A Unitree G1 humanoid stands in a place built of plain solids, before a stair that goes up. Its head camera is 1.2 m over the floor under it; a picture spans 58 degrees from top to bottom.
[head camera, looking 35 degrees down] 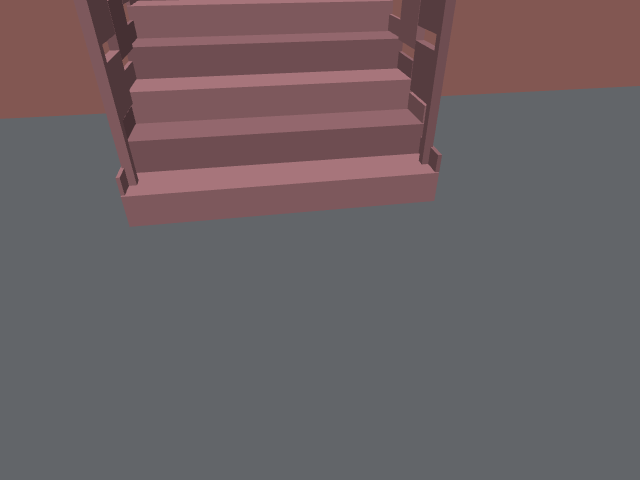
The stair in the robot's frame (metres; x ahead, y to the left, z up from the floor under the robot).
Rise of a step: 0.17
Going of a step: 0.26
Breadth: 1.62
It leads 9 degrees to the left of straight ahead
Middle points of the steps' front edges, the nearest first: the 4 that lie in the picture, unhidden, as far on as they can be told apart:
1.96 0.16 0.17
2.22 0.21 0.35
2.47 0.25 0.52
2.73 0.29 0.70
